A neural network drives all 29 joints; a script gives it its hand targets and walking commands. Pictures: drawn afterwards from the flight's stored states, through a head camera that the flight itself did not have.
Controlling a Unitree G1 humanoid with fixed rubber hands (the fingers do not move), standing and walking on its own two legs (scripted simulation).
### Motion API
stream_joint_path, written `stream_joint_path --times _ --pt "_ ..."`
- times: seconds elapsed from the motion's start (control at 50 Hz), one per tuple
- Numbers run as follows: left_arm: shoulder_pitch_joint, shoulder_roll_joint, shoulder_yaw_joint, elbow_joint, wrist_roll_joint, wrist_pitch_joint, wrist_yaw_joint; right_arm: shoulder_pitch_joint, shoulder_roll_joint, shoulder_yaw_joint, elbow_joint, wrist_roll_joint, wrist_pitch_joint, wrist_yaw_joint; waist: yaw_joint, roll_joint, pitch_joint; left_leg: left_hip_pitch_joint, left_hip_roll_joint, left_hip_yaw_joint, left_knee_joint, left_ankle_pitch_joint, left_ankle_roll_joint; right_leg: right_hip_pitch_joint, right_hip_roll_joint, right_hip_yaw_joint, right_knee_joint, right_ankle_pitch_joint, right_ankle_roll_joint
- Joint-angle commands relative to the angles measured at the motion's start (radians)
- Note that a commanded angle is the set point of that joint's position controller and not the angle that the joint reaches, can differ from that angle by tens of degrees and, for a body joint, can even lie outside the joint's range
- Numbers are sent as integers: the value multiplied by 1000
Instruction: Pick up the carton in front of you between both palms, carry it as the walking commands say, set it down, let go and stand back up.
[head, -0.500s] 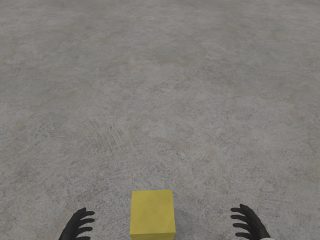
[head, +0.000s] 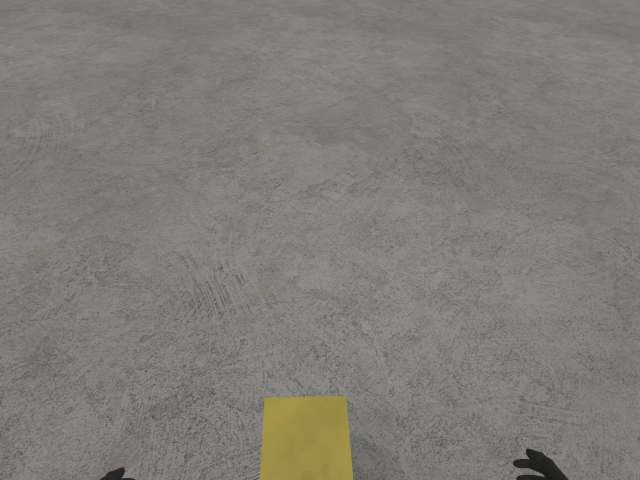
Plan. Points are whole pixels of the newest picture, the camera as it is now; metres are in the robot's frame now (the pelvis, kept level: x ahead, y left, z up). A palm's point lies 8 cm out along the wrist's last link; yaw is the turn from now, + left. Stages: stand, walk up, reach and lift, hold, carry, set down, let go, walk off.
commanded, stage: stand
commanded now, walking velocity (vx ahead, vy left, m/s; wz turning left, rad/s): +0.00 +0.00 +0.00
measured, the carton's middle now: (305, 454) +0.36 +0.02 -0.65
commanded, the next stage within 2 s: none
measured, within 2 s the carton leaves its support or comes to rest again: neither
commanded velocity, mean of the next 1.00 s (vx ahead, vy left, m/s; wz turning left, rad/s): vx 0.00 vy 0.00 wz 0.00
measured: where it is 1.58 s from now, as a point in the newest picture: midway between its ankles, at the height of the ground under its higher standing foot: outside the picture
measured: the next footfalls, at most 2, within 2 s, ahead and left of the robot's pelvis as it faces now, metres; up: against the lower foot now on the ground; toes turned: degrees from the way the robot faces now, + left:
none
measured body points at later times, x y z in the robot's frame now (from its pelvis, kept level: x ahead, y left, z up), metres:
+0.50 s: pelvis -0.01 +0.00 +0.01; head -0.01 +0.01 +0.45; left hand +0.10 +0.31 -0.11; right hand +0.11 -0.30 -0.10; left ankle -0.01 +0.11 -0.74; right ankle -0.04 -0.13 -0.74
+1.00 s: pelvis -0.02 +0.00 +0.01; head -0.02 +0.01 +0.46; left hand +0.07 +0.31 -0.11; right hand +0.09 -0.31 -0.10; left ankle -0.01 +0.11 -0.74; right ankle -0.04 -0.13 -0.74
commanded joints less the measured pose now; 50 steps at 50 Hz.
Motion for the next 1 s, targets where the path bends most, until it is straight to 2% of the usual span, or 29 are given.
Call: stream_joint_path --times 0.0,0.2,0.5,0.98 --pt "-27 138 29 -38 -1 -19 5 -33 -160 -34 -39 3 -16 -5 -1 43 -52 71 111 -95 -69 321 -1 -26 -80 48 -55 265 -7" --pt "-38 153 22 32 -6 -23 5 -46 -175 -24 22 9 -20 -7 1 29 -40 85 115 -99 -93 327 2 -5 -93 56 -83 273 -10" --pt "-52 176 17 113 -10 -27 0 -60 -196 -9 104 15 -22 -5 3 28 -13 87 121 -109 -142 259 4 -2 -107 73 -132 221 -17" --pt "-70 201 7 201 -15 -32 -6 -78 -221 1 191 25 -24 0 1 28 0 94 130 -121 -182 216 6 6 -116 81 -174 193 -22"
